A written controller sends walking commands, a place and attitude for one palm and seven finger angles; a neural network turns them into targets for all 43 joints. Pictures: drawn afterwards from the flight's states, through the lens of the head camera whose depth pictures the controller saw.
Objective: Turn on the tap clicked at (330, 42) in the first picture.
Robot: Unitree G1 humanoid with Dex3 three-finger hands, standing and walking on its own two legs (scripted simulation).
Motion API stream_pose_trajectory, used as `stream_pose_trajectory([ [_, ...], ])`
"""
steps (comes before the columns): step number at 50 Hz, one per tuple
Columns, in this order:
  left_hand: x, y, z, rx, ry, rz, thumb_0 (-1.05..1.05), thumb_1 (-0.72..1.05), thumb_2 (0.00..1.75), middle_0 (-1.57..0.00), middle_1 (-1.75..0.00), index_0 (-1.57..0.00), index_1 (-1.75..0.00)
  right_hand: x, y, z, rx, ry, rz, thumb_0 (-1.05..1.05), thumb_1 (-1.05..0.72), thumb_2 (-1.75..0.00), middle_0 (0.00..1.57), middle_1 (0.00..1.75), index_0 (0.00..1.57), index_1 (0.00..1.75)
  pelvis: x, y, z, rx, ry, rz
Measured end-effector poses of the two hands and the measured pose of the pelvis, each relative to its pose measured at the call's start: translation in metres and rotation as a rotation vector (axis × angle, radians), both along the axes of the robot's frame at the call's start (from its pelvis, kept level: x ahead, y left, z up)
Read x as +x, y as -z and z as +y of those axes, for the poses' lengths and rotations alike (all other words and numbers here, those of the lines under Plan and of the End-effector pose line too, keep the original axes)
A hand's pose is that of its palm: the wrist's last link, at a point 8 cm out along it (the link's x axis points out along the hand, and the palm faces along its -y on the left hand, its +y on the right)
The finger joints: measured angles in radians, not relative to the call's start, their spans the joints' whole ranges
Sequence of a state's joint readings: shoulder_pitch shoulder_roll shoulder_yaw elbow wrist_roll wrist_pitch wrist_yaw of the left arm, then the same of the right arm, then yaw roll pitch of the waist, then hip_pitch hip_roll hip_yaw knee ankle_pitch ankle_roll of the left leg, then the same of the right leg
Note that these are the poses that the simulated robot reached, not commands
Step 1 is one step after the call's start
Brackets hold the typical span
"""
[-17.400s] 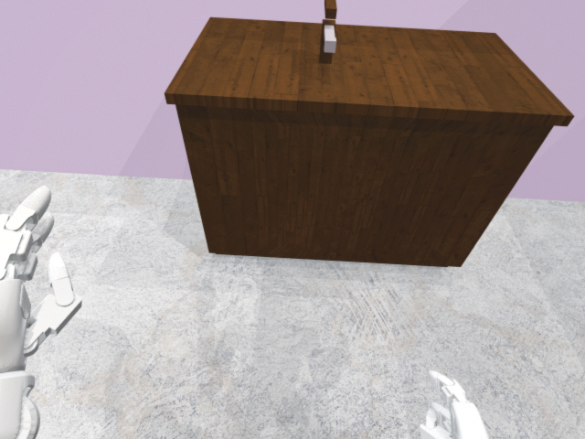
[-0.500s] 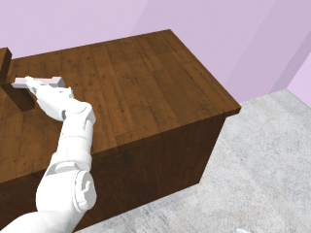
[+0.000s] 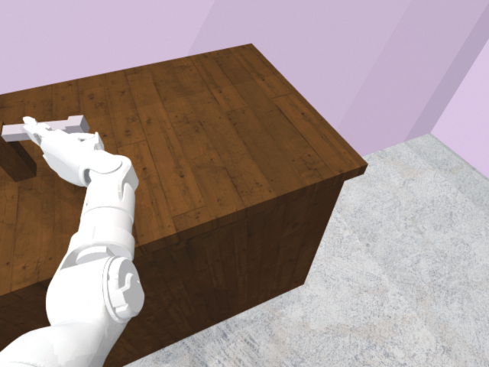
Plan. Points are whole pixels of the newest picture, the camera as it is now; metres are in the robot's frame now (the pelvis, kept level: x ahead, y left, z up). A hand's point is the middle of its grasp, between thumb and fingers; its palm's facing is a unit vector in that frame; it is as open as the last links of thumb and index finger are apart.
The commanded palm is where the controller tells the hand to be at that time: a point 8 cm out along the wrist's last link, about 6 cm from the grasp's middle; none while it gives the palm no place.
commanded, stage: lift the hand up off the lever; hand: left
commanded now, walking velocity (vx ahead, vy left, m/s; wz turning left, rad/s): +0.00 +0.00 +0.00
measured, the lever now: (77, 127) +0.49 +0.28 +0.14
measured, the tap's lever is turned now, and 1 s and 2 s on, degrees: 75 75 75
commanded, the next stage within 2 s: none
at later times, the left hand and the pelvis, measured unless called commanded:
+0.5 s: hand (84, 134) +0.45 +0.25 +0.16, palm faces +0.84 -0.53 -0.06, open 7.8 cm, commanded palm +0.39 +0.26 +0.16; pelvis +0.00 +0.01 +0.00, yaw +1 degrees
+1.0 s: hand (78, 132) +0.43 +0.25 +0.18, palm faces +0.85 -0.53 -0.06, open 7.8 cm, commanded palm +0.38 +0.26 +0.18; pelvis +0.01 +0.00 +0.01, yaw +0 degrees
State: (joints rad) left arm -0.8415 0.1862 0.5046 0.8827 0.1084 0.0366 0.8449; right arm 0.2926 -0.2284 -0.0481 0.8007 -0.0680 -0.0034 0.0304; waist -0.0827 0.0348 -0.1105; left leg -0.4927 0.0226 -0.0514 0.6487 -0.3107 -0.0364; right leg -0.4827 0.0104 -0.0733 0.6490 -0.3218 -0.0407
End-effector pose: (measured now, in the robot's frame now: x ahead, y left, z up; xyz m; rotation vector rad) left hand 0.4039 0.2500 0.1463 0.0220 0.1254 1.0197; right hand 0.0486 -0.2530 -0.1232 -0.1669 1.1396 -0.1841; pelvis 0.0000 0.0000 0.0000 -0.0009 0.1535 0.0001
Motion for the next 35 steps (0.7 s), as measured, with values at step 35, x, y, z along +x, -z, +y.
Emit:
stream_pose_trajectory([
  [35, -0.016, -0.026, 0.002, -0.013, 0.014, -0.014, 0.02, 0.91, 0.90, -0.15, -0.15, -0.15, -0.15, 0.056, -0.012, 0.017, 0.016, -0.071, -0.130, 0.01, -0.91, -0.90, 0.20, 0.30, 0.20, 0.30, 0.005, -0.007, 0.005, 0.002, -0.007, -0.051],
])
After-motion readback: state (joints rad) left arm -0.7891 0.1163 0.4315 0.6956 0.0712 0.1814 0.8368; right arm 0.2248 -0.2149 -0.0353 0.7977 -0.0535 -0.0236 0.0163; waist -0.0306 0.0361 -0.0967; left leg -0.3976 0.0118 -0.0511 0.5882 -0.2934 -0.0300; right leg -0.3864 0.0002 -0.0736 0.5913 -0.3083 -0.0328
